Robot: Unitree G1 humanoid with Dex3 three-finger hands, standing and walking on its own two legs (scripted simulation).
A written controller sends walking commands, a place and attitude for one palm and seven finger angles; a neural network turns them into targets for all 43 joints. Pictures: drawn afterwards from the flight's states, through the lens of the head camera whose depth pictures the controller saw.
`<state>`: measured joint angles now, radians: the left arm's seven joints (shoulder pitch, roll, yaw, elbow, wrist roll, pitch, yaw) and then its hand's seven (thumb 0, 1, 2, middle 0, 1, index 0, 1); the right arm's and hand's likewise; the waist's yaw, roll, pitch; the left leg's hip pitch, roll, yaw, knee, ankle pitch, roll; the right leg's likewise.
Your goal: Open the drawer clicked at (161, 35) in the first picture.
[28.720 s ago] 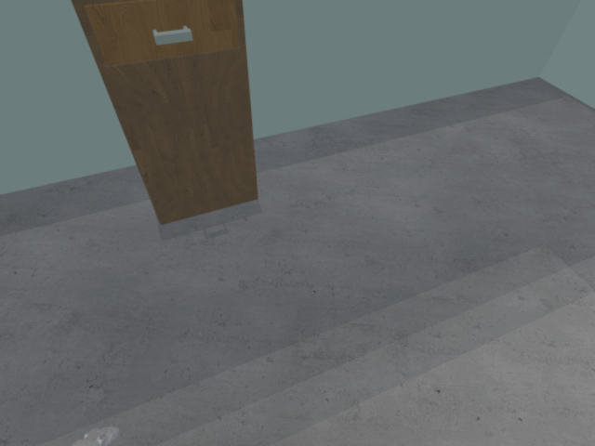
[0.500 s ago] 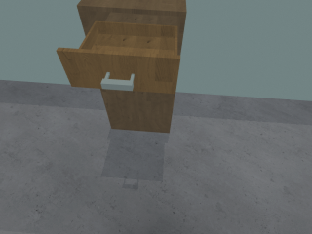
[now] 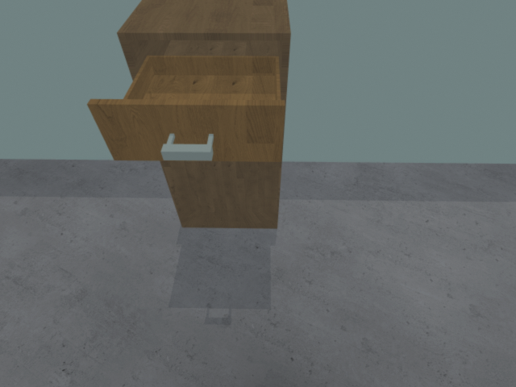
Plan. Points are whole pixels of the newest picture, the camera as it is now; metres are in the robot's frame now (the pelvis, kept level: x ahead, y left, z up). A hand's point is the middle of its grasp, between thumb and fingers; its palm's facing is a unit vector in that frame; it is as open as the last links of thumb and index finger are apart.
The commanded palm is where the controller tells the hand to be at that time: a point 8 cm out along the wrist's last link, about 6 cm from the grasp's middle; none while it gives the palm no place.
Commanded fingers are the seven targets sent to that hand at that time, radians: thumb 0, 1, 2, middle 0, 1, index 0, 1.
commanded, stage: let the arm hang, fingers relaxed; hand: left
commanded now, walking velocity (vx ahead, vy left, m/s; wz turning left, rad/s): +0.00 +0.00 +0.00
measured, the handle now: (189, 145) +0.58 +0.18 +0.03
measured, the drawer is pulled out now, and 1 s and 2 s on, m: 0.30 0.30 0.30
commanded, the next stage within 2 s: look to check the result in 0.12 s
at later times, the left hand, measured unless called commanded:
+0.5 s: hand out of the picture +0.04 +0.20 -0.17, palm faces -0.01 -0.96 -0.26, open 7.4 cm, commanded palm none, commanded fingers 0.00 0.90 0.90 -0.20 -0.30 -0.20 -0.30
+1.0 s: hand out of the picture +0.11 +0.23 -0.15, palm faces -0.03 -0.94 -0.33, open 7.4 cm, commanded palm none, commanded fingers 0.00 0.90 0.90 -0.20 -0.30 -0.20 -0.30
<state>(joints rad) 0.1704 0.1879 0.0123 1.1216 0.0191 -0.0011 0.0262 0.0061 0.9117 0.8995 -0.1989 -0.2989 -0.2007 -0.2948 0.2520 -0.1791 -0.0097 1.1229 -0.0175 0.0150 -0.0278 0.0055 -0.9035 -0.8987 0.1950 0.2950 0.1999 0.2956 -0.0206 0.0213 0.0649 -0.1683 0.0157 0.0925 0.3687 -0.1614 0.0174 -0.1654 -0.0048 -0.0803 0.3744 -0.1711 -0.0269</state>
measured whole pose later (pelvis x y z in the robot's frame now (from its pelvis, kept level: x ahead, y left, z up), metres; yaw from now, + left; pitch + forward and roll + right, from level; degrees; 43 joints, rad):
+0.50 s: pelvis +0.01 +0.00 +0.00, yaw +0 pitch -2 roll +0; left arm 0.19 0.21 0.02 1.15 0.02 0.00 0.03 0.01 0.91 0.90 -0.20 -0.30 -0.20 -0.29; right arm 0.20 -0.20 -0.02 1.12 -0.01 0.01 -0.03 0.01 -0.90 -0.90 0.20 0.30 0.20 0.30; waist -0.01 0.02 0.09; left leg -0.15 0.02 0.09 0.35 -0.17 0.01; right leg -0.14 0.01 -0.08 0.35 -0.17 -0.03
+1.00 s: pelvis +0.03 -0.01 +0.00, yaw +0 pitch -1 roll +0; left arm 0.10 0.29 0.02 1.13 0.02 -0.02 0.02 0.01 0.91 0.90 -0.20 -0.30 -0.20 -0.30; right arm 0.13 -0.29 -0.01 1.12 -0.01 0.00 -0.02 0.01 -0.90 -0.90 0.20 0.30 0.20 0.30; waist -0.02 0.02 0.08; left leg -0.11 0.03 0.09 0.30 -0.17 0.00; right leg -0.11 0.01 -0.08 0.30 -0.17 -0.04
